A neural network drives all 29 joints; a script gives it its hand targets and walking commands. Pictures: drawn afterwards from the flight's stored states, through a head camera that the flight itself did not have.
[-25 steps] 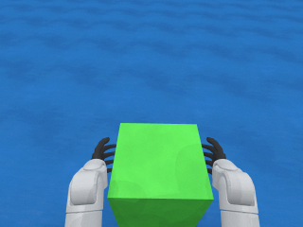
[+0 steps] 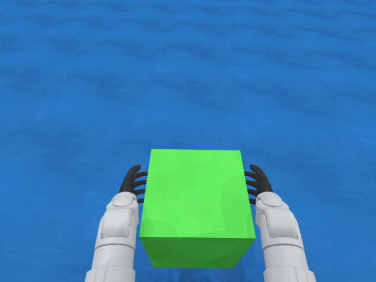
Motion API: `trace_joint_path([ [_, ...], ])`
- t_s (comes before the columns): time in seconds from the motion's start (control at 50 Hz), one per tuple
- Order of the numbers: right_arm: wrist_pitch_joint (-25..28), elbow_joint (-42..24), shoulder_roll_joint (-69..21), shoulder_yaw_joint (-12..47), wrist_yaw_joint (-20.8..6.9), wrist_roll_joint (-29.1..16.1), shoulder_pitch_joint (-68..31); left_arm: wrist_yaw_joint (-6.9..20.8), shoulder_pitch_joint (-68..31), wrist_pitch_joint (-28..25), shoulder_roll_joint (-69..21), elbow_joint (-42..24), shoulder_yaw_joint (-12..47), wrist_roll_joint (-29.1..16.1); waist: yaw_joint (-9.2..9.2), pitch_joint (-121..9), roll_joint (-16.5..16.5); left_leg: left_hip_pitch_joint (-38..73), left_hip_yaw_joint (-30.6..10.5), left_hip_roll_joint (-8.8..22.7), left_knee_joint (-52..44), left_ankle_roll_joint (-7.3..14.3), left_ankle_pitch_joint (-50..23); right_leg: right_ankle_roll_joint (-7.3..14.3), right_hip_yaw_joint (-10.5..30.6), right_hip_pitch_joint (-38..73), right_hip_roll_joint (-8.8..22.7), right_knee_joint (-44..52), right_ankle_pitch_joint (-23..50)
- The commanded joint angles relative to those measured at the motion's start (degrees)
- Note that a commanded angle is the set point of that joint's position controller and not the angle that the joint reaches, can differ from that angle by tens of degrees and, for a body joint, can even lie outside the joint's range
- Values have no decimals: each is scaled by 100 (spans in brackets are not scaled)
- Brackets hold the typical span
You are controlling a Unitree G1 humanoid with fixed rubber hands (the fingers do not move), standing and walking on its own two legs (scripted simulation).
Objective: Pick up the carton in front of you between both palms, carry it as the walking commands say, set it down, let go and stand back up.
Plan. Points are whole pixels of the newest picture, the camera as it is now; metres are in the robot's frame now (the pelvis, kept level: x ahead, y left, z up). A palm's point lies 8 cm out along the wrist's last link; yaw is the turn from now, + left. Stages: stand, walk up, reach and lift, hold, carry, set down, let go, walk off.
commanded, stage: carry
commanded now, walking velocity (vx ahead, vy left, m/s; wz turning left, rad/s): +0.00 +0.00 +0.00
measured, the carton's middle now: (194, 212) +0.30 +0.00 -0.05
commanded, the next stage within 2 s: hold in 0.22 s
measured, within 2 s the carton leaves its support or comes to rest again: neither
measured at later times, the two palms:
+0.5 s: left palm (103, 220) +0.24 +0.19 +0.04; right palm (245, 196) +0.29 -0.11 +0.04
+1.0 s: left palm (121, 216) +0.29 +0.18 -0.04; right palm (238, 196) +0.34 -0.11 -0.04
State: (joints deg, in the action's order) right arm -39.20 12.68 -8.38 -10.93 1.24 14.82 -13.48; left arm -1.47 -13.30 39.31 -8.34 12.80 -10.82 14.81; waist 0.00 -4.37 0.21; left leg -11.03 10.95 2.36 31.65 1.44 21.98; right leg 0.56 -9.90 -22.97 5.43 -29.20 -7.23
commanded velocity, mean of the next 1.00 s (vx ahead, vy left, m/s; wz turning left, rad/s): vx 0.00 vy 0.00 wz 0.00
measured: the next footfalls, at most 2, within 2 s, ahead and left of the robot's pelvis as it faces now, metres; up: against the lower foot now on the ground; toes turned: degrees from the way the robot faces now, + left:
none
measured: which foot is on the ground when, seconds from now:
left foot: down 0.00-1.00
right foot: down 0.00-1.00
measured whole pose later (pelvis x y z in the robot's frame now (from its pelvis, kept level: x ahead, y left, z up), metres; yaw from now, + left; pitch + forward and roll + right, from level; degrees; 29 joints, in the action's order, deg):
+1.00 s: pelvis -0.03 -0.07 -0.02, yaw +15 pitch +8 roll +0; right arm -23.0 29.5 -14.9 -29.2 3.1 24.6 -32.8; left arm 5.4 -36.6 19.3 -5.7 40.0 -30.0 27.0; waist 1.7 5.5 2.1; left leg -30.7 -9.7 -1.7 43.1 -1.0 20.3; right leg 0.6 2.6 -35.3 -3.4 -38.4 -10.6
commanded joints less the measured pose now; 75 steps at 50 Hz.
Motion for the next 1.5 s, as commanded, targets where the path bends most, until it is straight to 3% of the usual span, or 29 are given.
trace_joint_path([
  [0.0, 222, -466, -5308, 3291, -1325, -1501, -2420, 1351, -2546, -261, -5266, -559, 3284, -1527, 1, -1522, -26, -191, -552, 643, -609, 23, -1280, 81, 493, 1246, 418, 107, 1085],
  [0.2, -91, -819, -5133, 3429, -1290, -1612, -2225, 1324, -2365, 49, -5084, -922, 3428, -1637, -6, -1379, 2, -264, -576, 676, -608, 29, -1321, 55, 483, 1124, 417, 79, 1024],
  [0.22, -53, -994, -5222, 3429, -1286, -1571, -1689, 1341, -2019, -75, -5324, -661, 3326, -1524, 70, -500, 850, -1032, -1792, -277, -1312, 66, -3069, 190, 1214, 3043, -1172, 89, 1746],
  [0.24, 43, -1249, -4979, 3361, -1290, -1556, -1878, 1258, -1950, -223, -5131, -764, 3164, -1402, -40, -727, 733, -712, -1867, -292, -1187, 83, -3385, 159, 1443, 3235, -1055, 187, 1866],
  [0.26, 59, -1219, -4949, 3456, -1272, -1545, -1944, 1217, -1885, -283, -5034, -722, 3065, -1364, -103, -846, 364, -438, -1894, -363, -1119, 18, -3660, 115, 1457, 3178, -1109, 266, 2125],
  [0.28, 89, -1234, -4947, 3502, -1274, -1565, -1972, 1182, -1824, -325, -4969, -675, 2997, -1314, -152, -1014, 290, -37, -1864, -424, -1119, -26, -3804, 87, 1435, 3123, -1108, 358, 2241],
  [0.3, 120, -1232, -4911, 3513, -1311, -1598, -2089, 1154, -1825, -360, -4939, -548, 2948, -1245, -177, -999, 361, 276, -1829, -483, -1215, -17, -3401, 35, 1395, 2945, -1135, 428, 1981],
  [0.34, 176, -1170, -4916, 3600, -1326, -1618, -2137, 1140, -1972, -419, -4928, -553, 3020, -1303, -148, -1046, 192, 561, -1800, -514, -1236, -62, -3401, -53, 1310, 2775, -1216, 518, 1785],
  [0.36, 191, -1097, -4895, 3569, -1350, -1586, -2201, 1153, -2107, -424, -4968, -503, 3060, -1320, -107, -973, 346, 548, -1766, -528, -1346, -90, -2925, -54, 1279, 2737, -1238, 556, 1430],
  [0.4, 213, -885, -5005, 3502, -1335, -1510, -2111, 1259, -2450, -418, -5075, -562, 3280, -1485, 48, -941, 222, 390, -1759, -526, -1337, -171, -2852, -37, 1245, 2784, -1297, 605, 1192],
  [0.46, 190, -538, -5114, 3226, -1322, -1327, -2052, 1425, -2680, -364, -5148, -394, 3333, -1563, 233, -707, 258, 185, -1703, -572, -1449, -197, -2131, -8, 1245, 2781, -1300, 707, 857],
  [0.56, 144, -74, -5383, 3013, -1409, -1239, -2456, 1604, -3106, -352, -5193, 30, 3083, -1471, 189, -433, 194, -517, -1620, -623, -1619, -99, -1033, -65, 1229, 3073, -1258, 763, 275],
  [0.66, 273, 875, -5878, 2532, -1412, -1082, -3511, 1884, -4085, -674, -4950, 1120, 2204, -988, -35, -270, -99, -1271, -1490, -685, -1411, 173, 170, -174, 1324, 3094, -1084, 691, -810],
  [0.76, 627, 1939, -5717, 1389, -1182, -601, -4388, 1968, -4822, -1196, -4519, 2482, 730, -142, -52, -244, -199, -1781, -1476, -749, -596, 238, 409, -221, 1668, 2531, -912, 521, -1720],
  [0.82, 875, 2251, -5092, 512, -898, -78, -4422, 1815, -4840, -1424, -3995, 2941, -59, 421, 60, -133, -104, -2184, -1523, -774, -196, 221, 273, -235, 1665, 2010, -933, 244, -1552],
  [0.88, 1250, 2318, -4500, -59, -674, 306, -4225, 1665, -4710, -1728, -3539, 3137, -436, 714, 184, -367, -49, -2712, -1534, -831, 149, 167, -53, -246, 1503, 1464, -1007, -161, -810],
  [1.0, 2426, 2041, -4775, 480, -515, 245, -4402, 1650, -4924, -2784, -3648, 3014, 209, 334, 176, -1946, -33, -4000, -1390, -1031, 915, 38, -643, -303, 1468, 1173, -1071, -1193, 858],
  [1.06, 2899, 1899, -5036, 1114, -482, 62, -4753, 1623, -5287, -3212, -3922, 2875, 851, 0, 122, -3186, 69, -4660, -1320, -1128, 1352, -55, -804, -321, 1480, 1059, -1081, -1858, 1352],
  [1.14, 3124, 1406, -5332, 2041, -489, -279, -5236, 1551, -5658, -3384, -4446, 2465, 1820, -493, 162, -5075, 152, -5051, -1219, -1240, 1975, -221, -1177, -352, 1397, 902, -1177, -2656, 1905],
  [1.22, 2973, 1186, -5287, 2407, -660, -494, -5448, 1443, -5774, -3187, -4809, 2294, 2251, -788, 288, -5815, 219, -5102, -1221, -1249, 2452, -301, -1248, -363, 1109, -217, -1324, -3144, 1438],
  [1.34, 2535, 1713, -5150, 1952, -1051, -439, -5568, 1469, -5832, -2695, -5085, 2752, 1971, -761, 533, -5113, 245, -5669, -1259, -1246, 2848, -350, -690, -294, 777, -2230, -1371, -3564, 378],
  [1.48, 2440, 2188, -4906, 1356, -1231, -382, -5815, 1275, -6246, -2687, -4901, 3096, 1723, -692, 710, -5131, 423, -6348, -1228, -1282, 3476, -380, -869, -284, 707, -3492, -1354, -4219, 464],
])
